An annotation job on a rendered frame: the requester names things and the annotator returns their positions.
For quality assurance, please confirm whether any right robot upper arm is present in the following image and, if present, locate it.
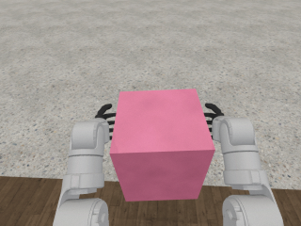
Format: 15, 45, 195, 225
222, 194, 283, 226

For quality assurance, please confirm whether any robot left hand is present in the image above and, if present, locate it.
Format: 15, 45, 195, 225
95, 104, 117, 140

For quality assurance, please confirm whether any robot right forearm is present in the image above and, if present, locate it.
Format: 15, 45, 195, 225
212, 116, 284, 226

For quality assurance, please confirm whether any carton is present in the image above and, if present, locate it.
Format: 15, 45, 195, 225
109, 89, 215, 202

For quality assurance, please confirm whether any left robot upper arm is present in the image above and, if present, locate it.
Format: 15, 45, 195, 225
54, 198, 109, 226

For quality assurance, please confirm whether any robot left forearm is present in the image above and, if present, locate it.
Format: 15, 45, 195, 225
53, 118, 110, 226

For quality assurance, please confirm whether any robot right hand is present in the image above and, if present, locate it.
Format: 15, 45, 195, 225
203, 103, 225, 139

